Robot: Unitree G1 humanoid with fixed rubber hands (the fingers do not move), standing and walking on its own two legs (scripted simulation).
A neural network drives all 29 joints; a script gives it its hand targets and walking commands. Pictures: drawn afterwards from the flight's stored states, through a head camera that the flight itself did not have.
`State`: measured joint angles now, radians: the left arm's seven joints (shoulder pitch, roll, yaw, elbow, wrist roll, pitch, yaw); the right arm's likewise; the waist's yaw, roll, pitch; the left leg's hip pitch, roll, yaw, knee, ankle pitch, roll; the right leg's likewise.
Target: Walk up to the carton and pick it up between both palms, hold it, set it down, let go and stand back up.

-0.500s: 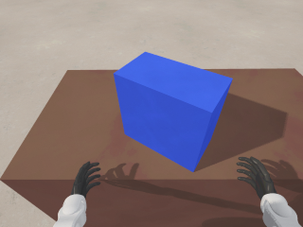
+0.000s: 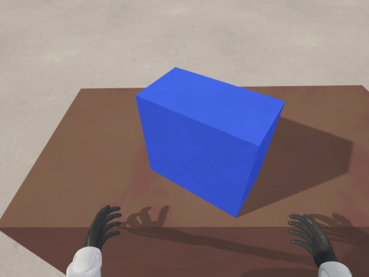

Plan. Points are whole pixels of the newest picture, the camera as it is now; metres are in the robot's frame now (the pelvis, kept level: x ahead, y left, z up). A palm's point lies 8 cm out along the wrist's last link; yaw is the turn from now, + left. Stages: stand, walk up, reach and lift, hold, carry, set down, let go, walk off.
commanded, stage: set down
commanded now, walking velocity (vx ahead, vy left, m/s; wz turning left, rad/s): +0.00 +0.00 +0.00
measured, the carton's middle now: (205, 141) +0.44 -0.03 +0.04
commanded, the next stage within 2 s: let go in 0.94 s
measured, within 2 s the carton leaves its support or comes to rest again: neither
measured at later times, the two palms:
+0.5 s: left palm (95, 241) +0.21 +0.23 -0.03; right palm (318, 264) +0.16 -0.25 -0.04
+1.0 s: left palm (95, 240) +0.21 +0.23 -0.03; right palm (315, 272) +0.15 -0.25 -0.06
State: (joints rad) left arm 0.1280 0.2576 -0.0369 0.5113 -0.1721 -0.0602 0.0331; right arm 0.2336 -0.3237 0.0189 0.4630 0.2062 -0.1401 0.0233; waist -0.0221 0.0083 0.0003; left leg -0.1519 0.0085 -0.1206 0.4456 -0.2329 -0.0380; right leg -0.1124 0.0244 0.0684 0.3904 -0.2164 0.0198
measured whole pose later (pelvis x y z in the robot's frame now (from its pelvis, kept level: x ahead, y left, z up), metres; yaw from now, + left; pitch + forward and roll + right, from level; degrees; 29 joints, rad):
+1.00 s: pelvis +0.00 +0.00 +0.00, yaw +0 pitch -5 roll -1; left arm 0.10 0.26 -0.02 0.49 -0.08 0.05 -0.01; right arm 0.24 -0.27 0.02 0.58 0.11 -0.09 0.02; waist -0.02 0.02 0.01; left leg -0.13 0.01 -0.12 0.44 -0.23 -0.04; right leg -0.10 0.02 0.07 0.39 -0.22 0.02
